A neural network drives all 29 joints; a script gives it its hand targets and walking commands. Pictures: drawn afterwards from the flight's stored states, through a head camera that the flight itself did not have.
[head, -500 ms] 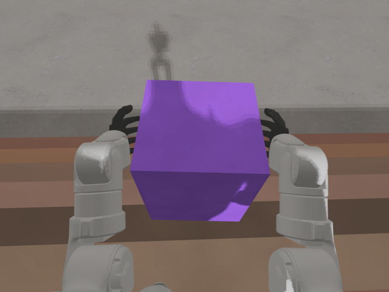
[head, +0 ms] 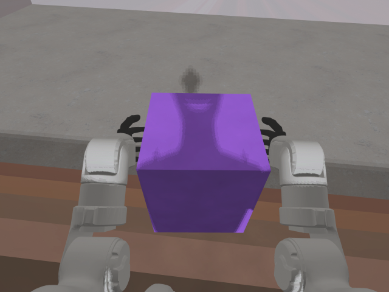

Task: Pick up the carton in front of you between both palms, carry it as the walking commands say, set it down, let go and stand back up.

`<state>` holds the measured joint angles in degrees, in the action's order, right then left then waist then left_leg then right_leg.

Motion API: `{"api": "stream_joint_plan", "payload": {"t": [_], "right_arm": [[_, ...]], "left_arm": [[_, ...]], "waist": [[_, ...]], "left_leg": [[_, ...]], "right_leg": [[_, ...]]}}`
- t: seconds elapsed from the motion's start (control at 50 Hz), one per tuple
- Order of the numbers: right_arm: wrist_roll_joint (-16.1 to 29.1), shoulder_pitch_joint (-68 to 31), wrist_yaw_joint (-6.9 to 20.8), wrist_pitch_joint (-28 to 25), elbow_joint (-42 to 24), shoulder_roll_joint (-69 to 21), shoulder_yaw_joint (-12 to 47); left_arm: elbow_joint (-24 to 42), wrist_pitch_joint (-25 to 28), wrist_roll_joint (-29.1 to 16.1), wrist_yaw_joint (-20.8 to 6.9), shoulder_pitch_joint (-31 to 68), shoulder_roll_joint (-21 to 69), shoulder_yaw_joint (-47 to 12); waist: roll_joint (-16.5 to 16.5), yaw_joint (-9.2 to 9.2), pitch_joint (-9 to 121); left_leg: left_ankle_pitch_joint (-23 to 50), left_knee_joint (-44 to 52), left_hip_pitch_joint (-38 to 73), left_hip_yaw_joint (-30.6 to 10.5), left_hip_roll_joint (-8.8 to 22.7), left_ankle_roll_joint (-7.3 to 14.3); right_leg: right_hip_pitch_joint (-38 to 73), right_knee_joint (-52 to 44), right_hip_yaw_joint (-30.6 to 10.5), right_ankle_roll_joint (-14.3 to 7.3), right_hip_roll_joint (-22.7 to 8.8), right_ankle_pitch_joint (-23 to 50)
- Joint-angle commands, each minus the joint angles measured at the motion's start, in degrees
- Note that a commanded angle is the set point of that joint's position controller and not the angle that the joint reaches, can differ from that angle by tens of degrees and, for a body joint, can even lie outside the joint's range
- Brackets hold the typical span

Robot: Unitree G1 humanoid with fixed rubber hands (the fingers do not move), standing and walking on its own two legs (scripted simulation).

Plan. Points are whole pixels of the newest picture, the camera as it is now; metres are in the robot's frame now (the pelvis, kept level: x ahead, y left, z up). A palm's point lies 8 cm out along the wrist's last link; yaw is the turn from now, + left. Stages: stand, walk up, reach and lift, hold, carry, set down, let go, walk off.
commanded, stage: carry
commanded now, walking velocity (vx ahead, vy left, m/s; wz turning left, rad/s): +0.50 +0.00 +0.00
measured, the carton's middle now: (200, 166) +0.37 +0.04 +0.08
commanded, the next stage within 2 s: none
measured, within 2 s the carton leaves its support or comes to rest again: neither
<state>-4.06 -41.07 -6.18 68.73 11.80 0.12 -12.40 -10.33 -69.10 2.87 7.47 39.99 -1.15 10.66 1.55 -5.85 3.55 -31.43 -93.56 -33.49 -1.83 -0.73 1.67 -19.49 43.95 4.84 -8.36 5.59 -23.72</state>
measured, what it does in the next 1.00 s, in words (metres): goes down: left foot 0.16 m lower, then right foot 0.17 m lower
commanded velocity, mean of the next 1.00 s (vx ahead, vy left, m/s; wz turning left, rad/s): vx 0.50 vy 0.00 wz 0.00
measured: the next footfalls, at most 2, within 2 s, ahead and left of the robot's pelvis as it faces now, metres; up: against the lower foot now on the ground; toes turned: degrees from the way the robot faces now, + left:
left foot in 0.30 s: +0.35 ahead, +0.05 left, -0.16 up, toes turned -2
right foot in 0.68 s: +0.64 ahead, -0.08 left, -0.34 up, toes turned +0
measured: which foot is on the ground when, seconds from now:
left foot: up 0.00-0.28, down 0.30-0.70, up 0.72-1.00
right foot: down 0.00-0.30, up 0.32-0.66, down 0.68-1.00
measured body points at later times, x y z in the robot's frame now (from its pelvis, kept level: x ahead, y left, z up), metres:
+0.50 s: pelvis +0.34 +0.02 -0.18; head +0.38 +0.00 +0.27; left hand +0.72 +0.11 -0.11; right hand +0.68 -0.19 -0.12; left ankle +0.31 +0.05 -0.86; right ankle +0.39 -0.11 -0.82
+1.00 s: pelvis +0.72 -0.03 -0.40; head +0.74 -0.04 +0.05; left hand +1.06 +0.14 -0.32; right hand +1.07 -0.16 -0.33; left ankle +0.88 +0.08 -1.08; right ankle +0.60 -0.08 -1.04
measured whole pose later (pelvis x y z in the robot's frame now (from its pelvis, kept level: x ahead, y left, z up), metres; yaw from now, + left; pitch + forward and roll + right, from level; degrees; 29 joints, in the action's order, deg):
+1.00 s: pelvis +0.72 -0.03 -0.40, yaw -1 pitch +2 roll +0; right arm -4.5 -26.6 -7.0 61.3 3.9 -2.6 -12.8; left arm -12.3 -58.7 -2.1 10.2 32.2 -0.1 5.7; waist -1.7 -7.8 -0.6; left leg 13.4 -45.8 -40.2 -0.8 -0.3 3.0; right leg -21.2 65.6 3.5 -8.3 7.9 -46.2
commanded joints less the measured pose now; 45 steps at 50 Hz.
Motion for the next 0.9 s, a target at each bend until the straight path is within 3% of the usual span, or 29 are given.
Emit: {"api": "stream_joint_plan", "payload": {"t": [0.0,0.02,0.06,0.1,0.18,0.22,0.24,0.26,0.28,0.3,0.32,0.34,0.38,0.4,0.42,0.46,0.48,0.5,0.54,0.6,0.62,0.64,0.66,0.68,0.7,0.74,0.76,0.84,0.88], "right_arm": [[16.59,-35.11,9.04,-0.6,-6.45,-53.63,26.86],[17.83,-37.91,9.23,-0.78,-9.3,-55.61,27.85],[19.97,-39.9,9.47,-1.64,-12.17,-58.96,30.08],[20.6,-38.51,9.71,-2.96,-12.31,-61.14,31.81],[21.1,-31.96,10.21,-4.79,-13.47,-63.28,36.15],[21.41,-31.26,10.3,-5.26,-15.54,-62.24,37.93],[21.22,-31.09,10.35,-5.39,-15.78,-61.66,38.76],[21.5,-28.88,10.55,-5.83,-17.09,-60.01,39.37],[21.92,-28.88,10.84,-6.18,-16.69,-59.58,40.21],[22.69,-27.87,11.19,-5.85,-15.3,-58.34,40.89],[23.32,-26.44,11.61,-6.29,-12.53,-56.77,41.47],[25.74,-27.06,12.31,-6.75,-12.36,-61.89,43.92],[30.75,-32.79,13.59,-7.65,-13.75,-66.53,46.56],[32.26,-34.42,13.76,-7.84,-13.79,-66.56,47.01],[33.86,-34.95,13.84,-8.11,-13.3,-67.5,47.28],[34.11,-37.0,13.77,-10.09,-13.99,-67.53,47.63],[34.35,-37.63,13.85,-10.7,-14.3,-69.17,48.15],[35.17,-38.61,13.94,-10.81,-15.62,-69.99,47.74],[35.21,-36.45,13.6,-10.53,-14.7,-68.2,47.63],[32.32,-28.3,12.84,-10.19,-11.77,-64.77,43.95],[30.93,-25.02,12.68,-9.84,-9.35,-63.48,43.23],[29.79,-23.06,12.51,-9.73,-7.23,-62.82,42.15],[27.63,-21.21,12.55,-9.26,-7.03,-62.46,41.39],[25.96,-23.44,12.31,-8.91,-7.96,-61.14,40.08],[24.64,-23.44,11.94,-7.25,-7.6,-57.91,38.09],[20.49,-24.17,10.89,-6.73,-7.46,-54.99,34.28],[19.22,-25.31,10.7,-7.14,-7.63,-54.12,32.78],[16.26,-23.88,10.85,-9.44,-7.76,-56.72,31.67],[17.44,-26.16,10.74,-10.57,-10.15,-58.7,33.49]], "left_arm": [[7.69,0.81,-32.25,-15.86,47.79,65.65,-35.2],[9.38,1.73,-32.49,-15.73,49.59,66.4,-36.09],[11.57,2.57,-33.25,-15.52,50.03,69.17,-37.08],[11.58,3.25,-33.86,-15.23,47.79,71.6,-37.57],[10.76,5.49,-30.88,-14.61,37.78,71.44,-38.43],[10.21,6.64,-29.06,-14.5,33.27,70.43,-39.0],[9.83,7.25,-28.88,-14.54,31.77,69.37,-39.37],[11.06,7.85,-28.34,-14.63,31.38,68.67,-40.45],[11.5,7.72,-27.53,-14.62,32.58,67.66,-40.63],[10.55,7.4,-26.05,-14.17,31.59,66.82,-39.21],[9.11,6.61,-22.97,-13.71,26.81,63.45,-36.22],[10.23,6.84,-20.19,-13.13,25.26,59.56,-34.46],[9.5,7.57,-16.54,-12.68,25.53,57.27,-32.36],[6.83,7.94,-15.6,-12.63,22.43,56.99,-31.44],[5.86,8.62,-14.48,-12.57,19.97,56.05,-29.46],[9.35,9.55,-13.46,-12.61,22.6,56.95,-29.04],[12.17,10.15,-14.15,-12.54,25.81,56.96,-30.41],[12.79,10.66,-14.22,-12.4,27.17,56.41,-31.76],[12.16,10.82,-15.21,-11.97,24.96,57.62,-33.04],[14.58,9.48,-16.17,-11.31,24.5,55.0,-35.54],[14.76,8.73,-16.44,-11.19,24.18,53.94,-35.94],[15.57,8.13,-16.46,-11.36,25.38,53.29,-36.45],[14.06,7.8,-17.31,-11.73,22.83,52.29,-36.95],[12.98,7.3,-18.18,-12.31,22.61,52.11,-36.75],[10.52,7.15,-19.4,-12.55,23.83,51.31,-36.45],[11.66,6.92,-25.11,-13.55,31.24,57.24,-40.67],[11.38,7.16,-28.2,-14.06,34.01,61.58,-41.97],[9.82,9.66,-32.21,-15.39,37.86,69.0,-43.67],[9.84,10.59,-33.07,-15.48,36.58,70.24,-42.94]], "waist": [[-0.98,4.27,15.38],[3.82,2.65,17.29],[1.27,3.71,19.87],[-4.33,1.27,18.42],[-0.29,-3.21,18.26],[3.73,-2.17,17.53],[7.72,5.31,25.1],[4.28,14.04,27.97],[-9.38,20.81,23.7],[-15.28,18.18,20.09],[-16.32,11.87,28.74],[-4.3,12.54,25.86],[3.06,12.37,15.87],[-0.54,11.67,17.57],[4.15,11.27,17.82],[-11.49,9.74,24.32],[-9.0,9.26,24.81],[1.83,12.37,20.18],[4.76,13.74,17.99],[-9.35,12.86,15.0],[-11.26,10.7,14.51],[-12.96,3.04,21.83],[-1.21,-5.1,24.15],[8.47,-5.43,16.29],[11.85,-0.53,21.93],[-0.41,1.75,20.02],[-4.82,1.56,15.9],[1.17,2.77,21.57],[-3.92,0.21,21.18]], "left_leg": [[11.1,17.25,-16.63,-2.44,3.8,-0.17],[11.3,18.34,-13.77,-2.16,3.35,-0.91],[18.66,15.04,-12.14,-1.44,4.17,-0.31],[37.77,33.24,-18.01,-0.76,4.56,1.74],[54.9,60.71,0.44,10.25,-2.65,1.86],[59.47,66.69,9.71,10.03,-2.81,3.08],[63.13,53.35,26.16,15.38,-5.83,3.89],[57.84,56.72,37.66,10.99,-3.08,5.97],[56.53,65.35,44.95,5.79,1.51,9.41],[77.98,54.57,54.96,-2.91,9.41,11.81],[60.62,57.13,64.17,-27.73,18.47,21.24],[38.72,57.54,55.88,-29.84,19.88,21.39],[47.06,52.59,41.32,-24.03,11.49,13.8],[55.18,49.92,41.34,-23.24,11.04,12.25],[54.45,52.81,33.46,-19.72,8.81,12.63],[58.42,53.29,26.22,-28.47,16.24,18.37],[51.92,49.16,26.98,-28.96,15.63,15.9],[36.0,38.52,30.44,-19.39,6.04,11.89],[24.83,34.87,23.63,-10.02,0.16,9.93],[28.38,33.01,13.6,-4.63,-0.66,8.37],[27.74,28.23,13.88,-1.89,-0.95,7.84],[43.06,14.77,8.07,-0.63,3.9,6.07],[39.41,-2.2,0.39,2.75,1.36,2.14],[-5.85,-19.36,-8.69,6.82,-6.89,0.29],[-9.65,-19.81,-21.97,0.94,-6.79,-0.82],[0.79,0.68,-22.57,-6.35,-0.25,0.92],[3.23,6.77,-22.7,-6.09,1.06,1.11],[15.16,18.4,-12.18,-0.19,0.85,0.17],[36.29,33.05,-16.77,-1.73,1.65,1.35]], "right_leg": [[17.45,-4.32,-31.21,-4.9,-21.86,58.57],[13.86,-7.0,-37.8,-9.09,-23.55,53.04],[14.03,-4.65,-35.7,-8.93,-23.19,49.95],[19.18,7.93,-22.77,-1.92,-12.64,39.2],[14.68,12.1,-11.32,-0.28,-4.79,36.24],[12.0,17.62,-9.19,0.08,-4.23,33.98],[7.01,29.81,-5.48,1.89,-6.89,48.12],[-1.27,44.07,-3.85,4.58,-8.73,54.99],[-12.52,64.08,-0.41,8.6,-2.32,25.14],[-28.71,74.64,-0.91,9.05,4.24,-20.67],[-39.1,70.34,-9.74,8.36,3.75,-19.98],[-37.86,57.16,-13.88,6.51,-3.13,-12.35],[-34.34,40.51,-10.24,6.94,-5.59,-6.83],[-35.02,37.97,-9.38,6.54,-5.54,-4.96],[-28.79,24.07,-7.28,6.75,-4.82,3.34],[-18.84,27.06,-7.44,6.74,-4.97,9.08],[-20.35,29.24,-8.46,5.74,-6.36,16.09],[-27.26,15.02,-8.63,5.64,-6.55,30.98],[-17.41,-0.32,-1.44,6.46,-2.69,46.89],[2.14,-14.07,0.36,5.69,-1.99,48.81],[4.84,-18.21,2.34,4.91,-2.18,50.32],[21.45,-6.96,3.73,2.73,-2.31,55.01],[31.23,-10.37,-0.91,-0.52,-4.82,45.11],[29.07,-13.23,-6.64,-2.26,-10.63,51.98],[39.27,-6.4,-28.79,-8.55,-20.56,56.04],[28.86,-8.3,-38.05,-11.06,-22.11,27.8],[24.18,-3.59,-36.0,-7.92,-18.81,35.86],[13.94,-3.41,-34.56,-8.09,-19.81,45.97],[16.99,9.51,-24.68,-2.08,-10.56,28.39]]}}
